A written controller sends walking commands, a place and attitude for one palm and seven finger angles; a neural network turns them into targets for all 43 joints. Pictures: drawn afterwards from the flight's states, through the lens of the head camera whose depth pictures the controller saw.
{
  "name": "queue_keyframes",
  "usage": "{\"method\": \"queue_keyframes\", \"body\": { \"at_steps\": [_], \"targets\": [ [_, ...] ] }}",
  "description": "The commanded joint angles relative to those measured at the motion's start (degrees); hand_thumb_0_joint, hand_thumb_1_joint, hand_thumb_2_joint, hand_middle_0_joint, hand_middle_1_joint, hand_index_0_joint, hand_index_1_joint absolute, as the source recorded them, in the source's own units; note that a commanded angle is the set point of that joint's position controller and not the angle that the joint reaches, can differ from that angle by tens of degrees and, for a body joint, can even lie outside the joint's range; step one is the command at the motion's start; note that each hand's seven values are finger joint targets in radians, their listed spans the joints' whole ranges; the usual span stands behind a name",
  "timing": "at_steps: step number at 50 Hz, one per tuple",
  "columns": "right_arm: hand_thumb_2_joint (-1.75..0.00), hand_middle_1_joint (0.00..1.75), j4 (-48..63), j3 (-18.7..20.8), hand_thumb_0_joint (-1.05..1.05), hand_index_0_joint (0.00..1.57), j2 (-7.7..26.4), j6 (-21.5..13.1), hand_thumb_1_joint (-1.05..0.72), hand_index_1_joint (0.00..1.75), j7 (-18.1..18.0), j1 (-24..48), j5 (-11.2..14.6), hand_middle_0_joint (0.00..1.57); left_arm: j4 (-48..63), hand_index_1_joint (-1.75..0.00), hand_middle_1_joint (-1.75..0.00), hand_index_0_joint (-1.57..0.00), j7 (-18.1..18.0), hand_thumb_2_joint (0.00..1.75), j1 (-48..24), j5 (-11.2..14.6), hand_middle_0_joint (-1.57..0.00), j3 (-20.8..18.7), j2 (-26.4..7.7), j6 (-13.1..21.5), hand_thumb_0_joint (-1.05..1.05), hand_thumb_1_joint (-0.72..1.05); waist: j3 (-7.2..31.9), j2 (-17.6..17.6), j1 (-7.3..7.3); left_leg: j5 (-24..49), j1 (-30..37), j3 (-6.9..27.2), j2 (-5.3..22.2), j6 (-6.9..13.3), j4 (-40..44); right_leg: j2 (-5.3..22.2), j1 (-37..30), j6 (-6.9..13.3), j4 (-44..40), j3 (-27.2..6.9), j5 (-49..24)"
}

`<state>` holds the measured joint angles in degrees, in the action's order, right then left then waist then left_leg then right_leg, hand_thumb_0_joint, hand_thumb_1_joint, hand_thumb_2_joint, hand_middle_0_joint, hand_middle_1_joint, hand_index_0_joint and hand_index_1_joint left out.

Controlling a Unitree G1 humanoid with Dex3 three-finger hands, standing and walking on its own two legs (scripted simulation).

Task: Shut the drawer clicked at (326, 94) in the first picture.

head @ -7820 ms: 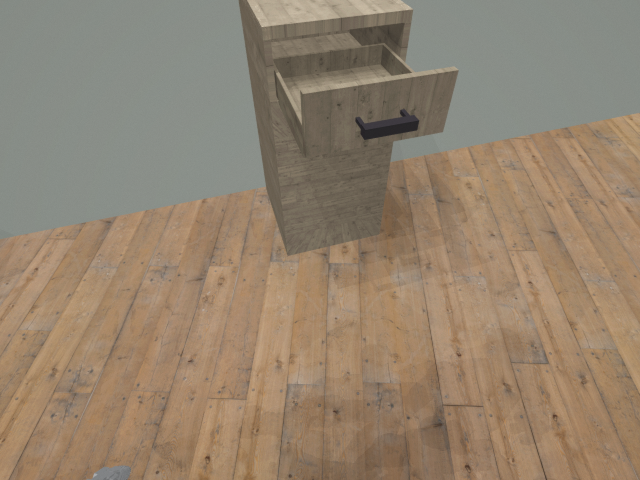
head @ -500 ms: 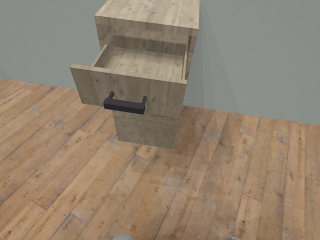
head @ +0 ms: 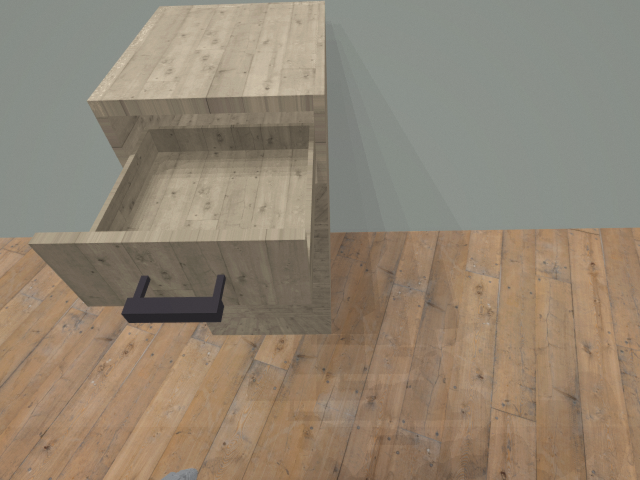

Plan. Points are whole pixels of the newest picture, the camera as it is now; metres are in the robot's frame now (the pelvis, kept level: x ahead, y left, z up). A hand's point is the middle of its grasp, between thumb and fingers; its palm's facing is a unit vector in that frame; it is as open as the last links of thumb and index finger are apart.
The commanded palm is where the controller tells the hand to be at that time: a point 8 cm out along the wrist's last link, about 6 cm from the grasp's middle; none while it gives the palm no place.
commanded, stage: come to a stop and stand still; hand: left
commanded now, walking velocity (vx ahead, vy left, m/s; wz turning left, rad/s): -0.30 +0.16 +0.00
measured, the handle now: (178, 295) +0.36 +0.21 +0.02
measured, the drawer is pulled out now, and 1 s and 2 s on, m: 0.30 0.30 0.30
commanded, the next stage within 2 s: look again from close up in 0.92 s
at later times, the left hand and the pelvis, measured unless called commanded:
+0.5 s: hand out of the picture +0.02 +0.20 -0.17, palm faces +0.07 -0.98 -0.19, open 7.4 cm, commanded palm none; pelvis +0.01 +0.02 +0.01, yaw +0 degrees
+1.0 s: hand out of the picture -0.02 +0.16 -0.16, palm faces +0.04 -0.99 -0.16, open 7.4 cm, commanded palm none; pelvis -0.01 +0.00 +0.01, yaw +0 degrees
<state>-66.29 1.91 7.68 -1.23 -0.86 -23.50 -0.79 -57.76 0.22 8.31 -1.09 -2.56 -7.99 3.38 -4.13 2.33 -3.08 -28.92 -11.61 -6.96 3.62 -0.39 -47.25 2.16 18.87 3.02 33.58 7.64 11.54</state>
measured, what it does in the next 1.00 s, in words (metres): steps on the spot: left foot, then right foot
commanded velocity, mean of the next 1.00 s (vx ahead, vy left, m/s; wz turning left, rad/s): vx -0.04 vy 0.02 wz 0.00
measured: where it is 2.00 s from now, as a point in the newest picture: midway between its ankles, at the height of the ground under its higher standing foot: outside the picture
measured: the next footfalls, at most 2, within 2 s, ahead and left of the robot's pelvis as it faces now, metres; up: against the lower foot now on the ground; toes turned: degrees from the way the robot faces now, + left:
left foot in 0.30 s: +0.07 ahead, +0.14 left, +0.00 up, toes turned +3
right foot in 0.54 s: +0.03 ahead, -0.10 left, +0.00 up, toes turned -3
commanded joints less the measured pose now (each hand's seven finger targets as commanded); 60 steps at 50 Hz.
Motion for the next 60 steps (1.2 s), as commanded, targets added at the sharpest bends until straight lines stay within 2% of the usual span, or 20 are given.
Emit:
{"method": "queue_keyframes", "body": {
  "at_steps": [1, 4, 10, 13, 14, 16, 18, 22, 25, 27, 28, 29, 30, 39, 50, 51, 52, 53, 55, 60],
  "targets": [
    [-0.9, 0.3, 4.0, 0.5, 0.0, 0.2, 2.3, 0.0, -0.9, 0.3, -1.1, 1.1, 0.4, 0.2, -0.6, -0.3, -0.3, -0.2, -2.5, 0.9, 7.1, 0.3, -0.2, -1.2, -8.5, -0.5, 0.0, 0.9, 5.1, -4.7, 3.6, -0.7, -12.6, 7.2, 2.7, -1.2, -12.5, 19.8, -9.9, 10.3, -15.9, -17.7, -29.9],
    [-0.9, 0.3, 2.6, 0.2, 0.0, 0.2, -0.1, 2.0, -0.9, 0.3, -1.0, -2.1, 0.6, 0.2, 0.4, -0.3, -0.3, -0.2, -2.9, 0.9, 3.2, -0.3, -0.2, -1.0, -7.6, -1.5, 0.0, 0.9, 4.6, -6.8, 1.78, 3.3, -5.2, 4.8, 1.0, -2.1, -1.7, 15.3, -2.7, 7.7, -15.5, -9.8, -28.7],
    [-0.9, 0.3, 5.7, 1.3, 0.0, 0.2, 2.2, 2.8, -0.9, 0.3, -0.8, 1.5, 0.4, 0.2, 0.3, -0.3, -0.3, -0.2, -3.0, 0.9, 4.5, -0.3, -0.2, -2.1, -10.1, -3.3, 0.0, 0.9, 4.6, -10.9, 3.12, 8.2, -4.9, 3.7, -1.1, -2.4, 7.5, 14.5, -4.5, 7.3, -13.4, -11.6, -21.7],
    [-0.9, 0.3, 5.3, 1.4, 0.0, 0.2, 2.6, 2.1, -0.9, 0.3, -0.8, 0.4, 0.3, 0.2, 0.4, -0.3, -0.3, -0.2, -2.9, 0.9, 4.0, 0.1, -0.2, -2.1, -9.3, -4.0, 0.0, 0.9, 5.2, -9.7, 1.87, 17.7, 3.2, 3.8, -0.6, -1.8, 20.3, 12.2, -0.8, 3.8, -9.6, -11.0, -12.7],
    [-0.9, 0.3, 5.5, 1.6, 0.0, 0.2, 4.2, 1.5, -0.9, 0.3, -0.8, 0.3, 0.2, 0.2, 0.7, -0.3, -0.3, -0.2, -2.7, 0.9, 5.0, 0.2, -0.2, -1.7, -7.5, -4.3, 0.0, 0.9, 4.9, -3.9, 2.18, 21.7, 5.4, 8.1, 3.1, -0.3, 24.3, 8.4, 2.2, 1.3, -5.6, -8.8, -4.3],
    [-0.9, 0.3, 8.0, 1.8, 0.0, 0.2, 8.3, 1.1, -0.9, 0.3, -1.1, 6.1, -0.3, 0.2, 0.8, -0.3, -0.3, -0.2, -2.6, 0.9, 6.4, 0.4, -0.2, -0.9, -4.6, -5.0, 0.0, 0.9, 1.9, 12.4, 3.99, 25.7, -6.0, 19.4, 13.7, 6.4, 34.3, 0.8, -1.5, -3.5, 3.4, -2.7, 11.0],
    [-0.9, 0.3, 9.1, 1.3, 0.0, 0.2, 7.7, 0.8, -0.9, 0.3, -1.6, 10.4, -0.4, 0.2, -0.3, -0.3, -0.3, -0.2, -2.5, 0.9, 6.9, 0.1, -0.2, -0.7, -4.9, -5.4, 0.0, 0.9, 0.5, 10.0, 4.81, 23.8, -8.6, 18.5, 12.7, 8.7, 36.1, 1.2, -2.5, -3.3, 12.0, -6.2, 14.8],
    [-0.9, 0.3, 8.4, 1.4, 0.0, 0.2, 8.1, 0.7, -0.9, 0.3, -1.6, 11.3, -0.2, 0.2, -2.1, -0.3, -0.3, -0.2, -2.2, 0.9, 9.8, 0.0, -0.2, 0.3, -3.6, -4.7, 0.0, 0.9, 4.3, 6.3, 4.7, 29.8, 0.7, 14.1, 10.4, 8.9, 32.1, 1.6, -1.1, -3.9, 7.1, -5.8, 13.1],
    [-0.9, 0.3, 7.1, 1.3, 0.0, 0.2, 8.0, 0.5, -0.9, 0.3, -1.4, 9.8, 0.4, 0.2, -3.5, -0.3, -0.3, -0.2, -2.3, 0.9, 11.3, 0.1, -0.2, 1.0, -3.9, -3.9, 0.0, 0.9, 5.1, 2.7, 4.35, 31.5, 2.6, 12.3, 7.7, 6.5, 28.3, 1.7, -6.1, -4.3, -8.1, -6.1, 3.6],
    [-0.9, 0.3, 6.6, 1.0, 0.0, 0.2, 6.0, 0.3, -0.9, 0.3, -1.0, 9.2, 1.0, 0.2, -4.3, -0.3, -0.3, -0.2, -2.6, 0.9, 11.3, 0.1, -0.2, 1.1, -6.4, -3.0, 0.0, 0.9, 4.5, -0.9, 2.85, 25.8, 2.4, 9.0, 3.1, 2.1, 25.8, 5.7, -7.0, -2.6, -14.2, -11.5, -5.4],
    [-0.9, 0.3, 6.6, 0.9, 0.0, 0.2, 5.7, 0.4, -0.9, 0.3, -0.7, 8.8, 1.0, 0.2, -4.1, -0.3, -0.3, -0.2, -2.5, 0.9, 10.5, 0.3, -0.2, 1.2, -7.2, -2.8, 0.0, 0.9, 5.3, -0.6, 2.29, 21.2, 3.8, 8.8, 2.2, 1.0, 27.0, 6.9, -5.2, -2.1, -14.5, -11.7, -2.8],
    [-0.9, 0.3, 6.0, 0.9, 0.0, 0.2, 5.6, 1.0, -0.9, 0.3, -0.7, 9.2, 0.8, 0.2, -4.4, -0.3, -0.3, -0.2, -2.4, 0.9, 9.4, 0.2, -0.2, 1.1, -7.3, -2.6, 0.0, 0.9, 4.0, -7.0, 2.15, 19.8, 4.5, 8.1, 2.0, 0.5, 25.9, 6.1, -3.1, -1.9, -15.5, -12.2, 0.1],
    [-0.9, 0.3, 5.7, 0.8, 0.0, 0.2, 5.6, 1.1, -0.9, 0.3, -0.7, 8.9, 0.6, 0.2, -4.5, -0.3, -0.3, -0.2, -2.4, 0.9, 8.8, 0.2, -0.2, 1.3, -6.4, -2.5, 0.0, 0.9, 2.0, -8.3, 1.81, 19.3, 4.9, 7.8, 1.8, 0.3, 25.8, 6.3, -0.9, -1.6, -16.7, -12.8, 2.7],
    [-0.9, 0.3, 2.8, -0.2, 0.0, 0.2, 4.9, 1.5, -0.9, 0.3, -0.6, 5.5, 0.2, 0.2, -5.2, -0.3, -0.3, -0.2, -2.4, 0.9, 11.7, 0.4, -0.2, 1.2, -5.9, -3.1, 0.0, 0.9, -2.9, -3.6, 2.64, 13.8, 2.1, 7.9, 1.6, 0.4, 28.2, 4.7, 1.8, -1.7, -19.6, -12.3, 14.5],
    [-0.9, 0.3, 0.6, -0.6, 0.0, 0.2, 2.7, 0.7, -0.9, 0.3, -1.2, 0.3, 0.2, 0.2, -5.8, -0.3, -0.3, -0.2, -2.6, 0.9, 13.2, 0.8, -0.2, 1.2, -3.9, -2.7, 0.0, 0.9, -1.4, -2.3, 3.11, 17.9, -0.1, 8.2, 2.0, 0.4, 28.2, 4.1, -2.7, -1.2, -17.0, -10.8, 7.2],
    [-0.9, 0.3, 5.1, -1.2, 0.0, 0.2, 4.9, -0.4, -0.9, 0.3, -0.2, 8.9, 0.0, 0.2, -6.5, -0.3, -0.3, -0.2, -4.4, 0.9, 17.4, -0.5, -0.2, 2.0, -5.3, -0.8, 0.0, 0.9, -5.1, -4.6, 6.31, 17.7, -7.5, 5.9, 1.6, -1.1, 14.0, 7.4, -2.9, -2.2, -16.9, -15.1, -15.2],
    [-0.9, 0.3, 6.4, -1.0, 0.0, 0.2, 1.9, 0.7, -0.9, 0.3, 0.3, 2.8, 0.0, 0.2, -3.5, -0.3, -0.3, -0.2, -3.9, 0.9, 13.1, -0.2, -0.2, 1.6, -8.4, -0.3, 0.0, 0.9, 0.4, -6.7, 1.04, 9.7, -5.8, 6.3, 0.2, -0.3, 11.6, 11.3, -2.1, 1.0, -19.4, -16.6, 2.4],
    [-0.9, 0.3, 5.7, -0.9, 0.0, 0.2, 2.5, 1.0, -0.9, 0.3, 0.6, 0.5, -0.3, 0.2, -1.7, -0.3, -0.3, -0.2, -3.7, 0.9, 10.2, -0.2, -0.2, 1.4, -8.0, -0.3, 0.0, 0.9, 1.6, -6.4, 0.11, 10.3, -4.3, 5.5, -0.1, 0.0, 9.7, 9.9, 1.0, 2.6, -19.6, -15.2, 13.7],
    [-0.9, 0.3, 5.9, -1.3, 0.0, 0.2, 2.1, 0.6, -0.9, 0.3, 0.6, -2.1, -0.5, 0.2, -0.3, -0.3, -0.3, -0.2, -3.6, 0.9, 9.3, 0.2, -0.2, 1.0, -7.4, -0.2, 0.0, 0.9, 2.7, -2.5, -0.35, 14.6, -1.4, 5.2, -0.5, 0.5, 13.8, 7.7, 1.1, 3.3, -15.3, -12.3, 10.3],
    [-0.9, 0.3, 7.1, -1.7, 0.0, 0.2, 4.5, -0.4, -0.9, 0.3, -0.2, 0.0, -0.3, 0.2, -0.9, -0.3, -0.3, -0.2, -3.1, 0.9, 12.7, 0.3, -0.2, 1.5, -4.6, -2.0, 0.0, 0.9, -1.6, 4.1, 3.25, 14.0, -10.6, 12.6, 2.8, 3.2, 24.4, 1.4, -5.4, 0.2, -7.5, -7.7, 8.8]
  ]
}}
